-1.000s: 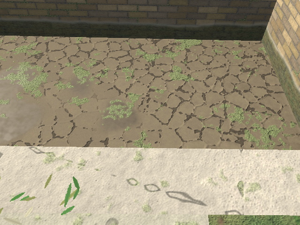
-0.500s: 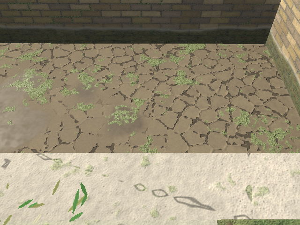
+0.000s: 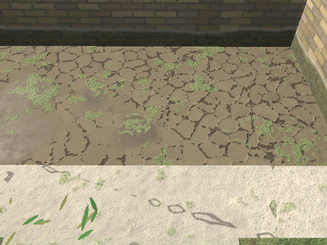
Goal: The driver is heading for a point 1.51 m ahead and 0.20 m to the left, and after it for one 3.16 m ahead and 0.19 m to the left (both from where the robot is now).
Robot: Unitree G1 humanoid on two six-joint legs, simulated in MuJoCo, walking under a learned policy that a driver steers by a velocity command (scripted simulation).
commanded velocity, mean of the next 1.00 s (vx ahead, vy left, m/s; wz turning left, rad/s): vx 0.28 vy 0.00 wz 0.00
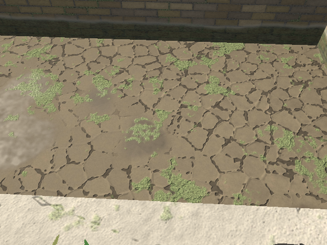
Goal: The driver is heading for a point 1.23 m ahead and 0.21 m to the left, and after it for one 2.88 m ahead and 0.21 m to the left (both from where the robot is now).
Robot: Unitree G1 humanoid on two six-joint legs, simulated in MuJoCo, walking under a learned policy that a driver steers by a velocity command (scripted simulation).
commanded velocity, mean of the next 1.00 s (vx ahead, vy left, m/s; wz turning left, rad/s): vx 0.13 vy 0.00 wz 0.00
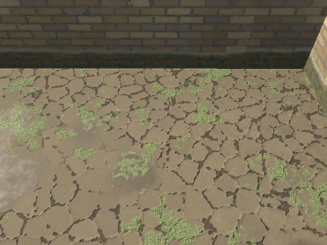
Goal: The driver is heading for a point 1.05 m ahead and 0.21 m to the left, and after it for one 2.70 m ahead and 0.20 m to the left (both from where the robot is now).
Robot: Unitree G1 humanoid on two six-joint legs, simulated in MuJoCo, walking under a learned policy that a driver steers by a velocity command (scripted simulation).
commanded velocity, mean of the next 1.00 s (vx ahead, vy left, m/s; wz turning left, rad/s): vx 0.14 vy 0.00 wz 0.00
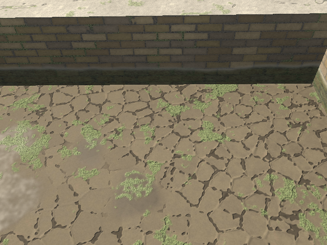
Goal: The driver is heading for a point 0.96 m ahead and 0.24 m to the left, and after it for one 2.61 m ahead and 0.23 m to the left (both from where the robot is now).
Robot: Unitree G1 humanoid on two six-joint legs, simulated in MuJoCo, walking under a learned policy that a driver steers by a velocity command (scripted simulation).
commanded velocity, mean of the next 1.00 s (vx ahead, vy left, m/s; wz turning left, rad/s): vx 0.48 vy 0.00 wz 0.00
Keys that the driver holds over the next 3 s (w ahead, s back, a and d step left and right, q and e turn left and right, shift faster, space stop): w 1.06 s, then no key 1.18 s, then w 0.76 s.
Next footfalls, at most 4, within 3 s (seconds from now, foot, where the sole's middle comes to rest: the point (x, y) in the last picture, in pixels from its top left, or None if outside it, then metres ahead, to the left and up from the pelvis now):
0.24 left None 0.15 0.11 -0.78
0.58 right None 0.12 -0.07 -0.78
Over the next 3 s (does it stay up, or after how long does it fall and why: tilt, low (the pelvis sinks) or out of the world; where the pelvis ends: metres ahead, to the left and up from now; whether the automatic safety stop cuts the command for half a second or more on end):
stays up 0.13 0.02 -0.01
